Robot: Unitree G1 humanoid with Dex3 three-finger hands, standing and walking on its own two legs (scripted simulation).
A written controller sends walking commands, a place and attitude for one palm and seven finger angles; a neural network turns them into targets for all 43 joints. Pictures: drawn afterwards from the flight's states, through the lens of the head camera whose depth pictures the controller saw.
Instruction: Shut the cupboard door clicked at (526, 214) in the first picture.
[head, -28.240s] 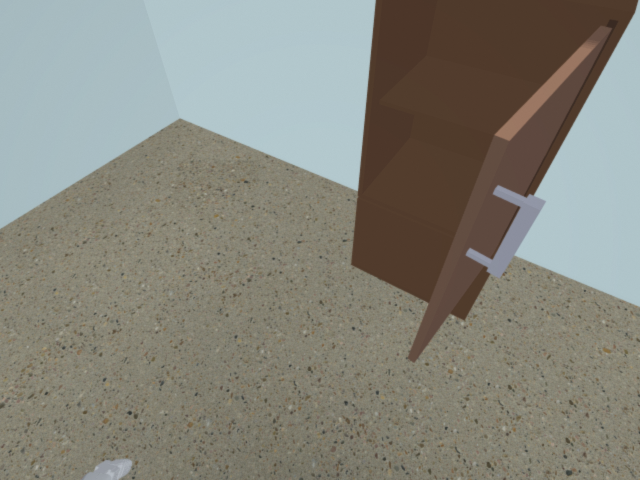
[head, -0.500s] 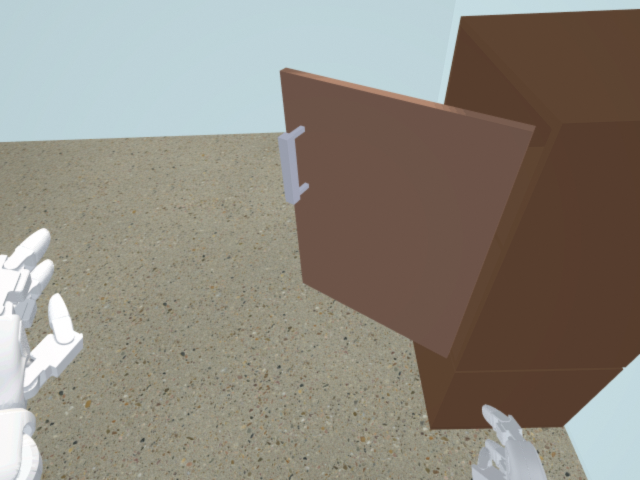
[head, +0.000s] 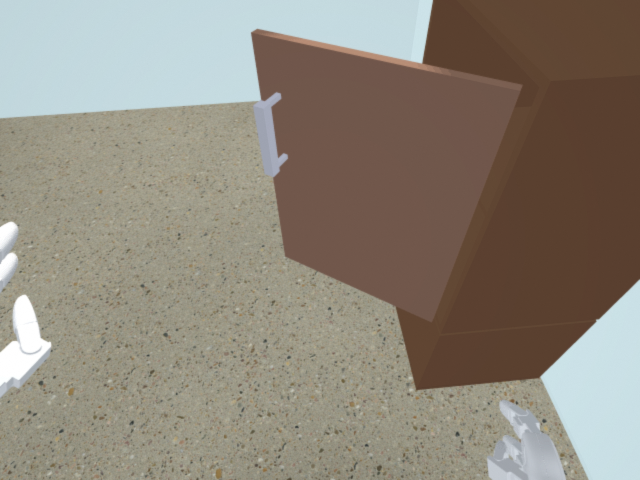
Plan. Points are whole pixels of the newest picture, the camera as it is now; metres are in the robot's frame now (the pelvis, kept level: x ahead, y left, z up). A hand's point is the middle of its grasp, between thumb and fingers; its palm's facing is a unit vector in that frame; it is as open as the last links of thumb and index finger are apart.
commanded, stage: step back with the hand held close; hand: left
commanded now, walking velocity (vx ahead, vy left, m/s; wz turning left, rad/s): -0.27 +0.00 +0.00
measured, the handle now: (273, 135) +0.69 +0.14 +0.06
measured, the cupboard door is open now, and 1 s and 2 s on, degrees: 55 55 55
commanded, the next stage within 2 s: stop stepping back and stand still in 1.22 s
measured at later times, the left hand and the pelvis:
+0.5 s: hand out of the picture +0.13 +0.26 +0.17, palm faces +0.49 -0.76 -0.43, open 7.5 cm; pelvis -0.07 -0.01 -0.02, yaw +0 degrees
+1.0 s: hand out of the picture +0.05 +0.26 +0.18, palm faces +0.55 -0.72 -0.43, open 7.5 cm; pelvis -0.14 -0.01 -0.02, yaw +7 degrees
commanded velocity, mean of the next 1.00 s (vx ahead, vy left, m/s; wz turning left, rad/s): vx -0.34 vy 0.00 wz -0.05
